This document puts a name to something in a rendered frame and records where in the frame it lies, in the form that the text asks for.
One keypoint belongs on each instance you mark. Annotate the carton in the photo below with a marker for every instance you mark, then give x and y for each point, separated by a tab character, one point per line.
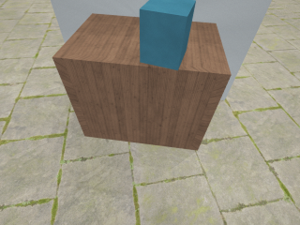
164	32

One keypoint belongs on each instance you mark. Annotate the pedestal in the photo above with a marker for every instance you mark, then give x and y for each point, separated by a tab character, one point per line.
117	97

